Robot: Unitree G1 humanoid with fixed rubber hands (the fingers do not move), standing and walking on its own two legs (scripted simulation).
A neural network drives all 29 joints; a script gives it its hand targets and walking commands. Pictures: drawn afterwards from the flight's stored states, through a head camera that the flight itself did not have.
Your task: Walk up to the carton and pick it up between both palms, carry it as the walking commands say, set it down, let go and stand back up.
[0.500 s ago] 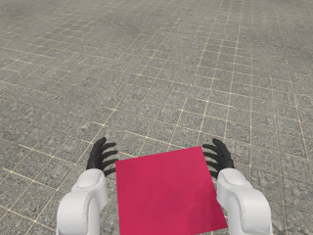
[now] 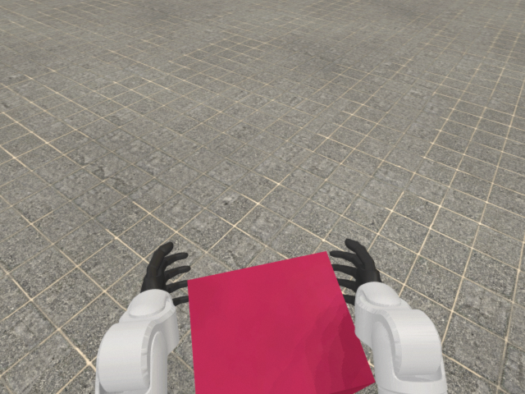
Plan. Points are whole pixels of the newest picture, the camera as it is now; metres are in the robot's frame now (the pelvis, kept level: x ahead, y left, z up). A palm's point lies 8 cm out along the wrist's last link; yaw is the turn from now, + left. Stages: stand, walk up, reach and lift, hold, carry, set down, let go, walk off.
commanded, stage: carry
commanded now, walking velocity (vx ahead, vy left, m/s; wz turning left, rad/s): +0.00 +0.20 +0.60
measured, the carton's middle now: (272, 345) +0.23 -0.01 -0.02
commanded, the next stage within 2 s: none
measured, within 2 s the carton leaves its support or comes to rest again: neither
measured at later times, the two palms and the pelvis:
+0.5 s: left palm out of the picture +0.14 +0.33 +0.11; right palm (221, 303) +0.23 +0.06 +0.11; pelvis -0.06 +0.12 +0.00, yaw +20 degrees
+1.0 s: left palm out of the picture -0.02 +0.45 +0.12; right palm (52, 385) +0.14 +0.22 +0.12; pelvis -0.15 +0.20 +0.02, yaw +37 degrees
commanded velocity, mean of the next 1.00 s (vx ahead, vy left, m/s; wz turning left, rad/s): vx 0.00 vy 0.20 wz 0.60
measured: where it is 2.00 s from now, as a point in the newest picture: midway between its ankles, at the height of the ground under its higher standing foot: outside the picture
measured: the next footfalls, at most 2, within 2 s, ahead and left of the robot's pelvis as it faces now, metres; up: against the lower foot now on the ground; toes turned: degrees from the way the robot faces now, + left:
right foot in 0.18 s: +0.04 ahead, -0.05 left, +0.00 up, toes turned -2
left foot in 0.50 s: -0.03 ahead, +0.28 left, +0.00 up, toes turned +25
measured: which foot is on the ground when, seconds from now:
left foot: down 0.00-0.20, up 0.22-0.48, down 0.50-0.78, up 0.80-1.00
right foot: up 0.00-0.16, down 0.18-0.50, up 0.52-0.76, down 0.78-1.00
